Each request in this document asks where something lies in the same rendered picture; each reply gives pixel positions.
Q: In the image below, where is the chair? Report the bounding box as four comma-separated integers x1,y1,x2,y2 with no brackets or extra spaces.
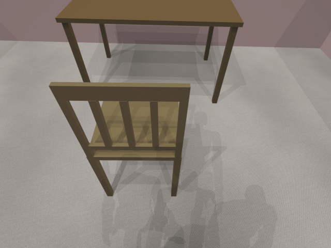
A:
49,82,191,196

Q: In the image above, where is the table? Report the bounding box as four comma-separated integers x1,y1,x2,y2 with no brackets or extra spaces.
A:
55,0,244,103

